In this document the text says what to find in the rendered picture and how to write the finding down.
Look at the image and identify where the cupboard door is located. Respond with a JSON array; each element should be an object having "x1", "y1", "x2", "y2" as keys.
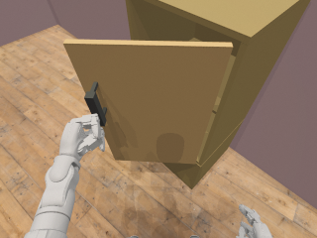
[{"x1": 63, "y1": 39, "x2": 233, "y2": 165}]

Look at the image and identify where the robot left hand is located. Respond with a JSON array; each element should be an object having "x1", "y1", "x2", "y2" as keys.
[{"x1": 58, "y1": 113, "x2": 105, "y2": 162}]

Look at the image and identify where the robot right hand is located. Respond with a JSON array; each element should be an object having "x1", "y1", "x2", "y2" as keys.
[{"x1": 236, "y1": 204, "x2": 272, "y2": 238}]

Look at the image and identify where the handle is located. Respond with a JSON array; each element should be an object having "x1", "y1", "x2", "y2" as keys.
[{"x1": 84, "y1": 81, "x2": 107, "y2": 127}]

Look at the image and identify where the robot left forearm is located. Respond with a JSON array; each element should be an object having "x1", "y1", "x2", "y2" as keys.
[{"x1": 24, "y1": 155, "x2": 81, "y2": 238}]

